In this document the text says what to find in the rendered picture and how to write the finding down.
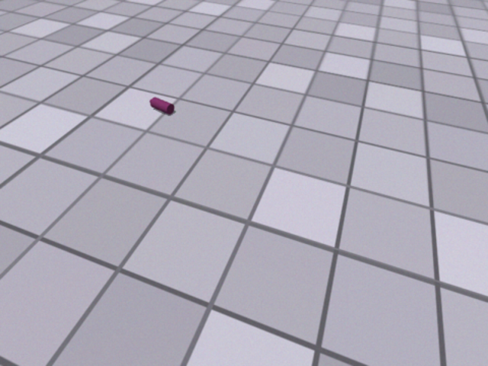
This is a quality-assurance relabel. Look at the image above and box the bottle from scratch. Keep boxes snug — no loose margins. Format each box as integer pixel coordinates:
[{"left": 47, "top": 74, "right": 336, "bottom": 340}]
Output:
[{"left": 149, "top": 97, "right": 175, "bottom": 114}]

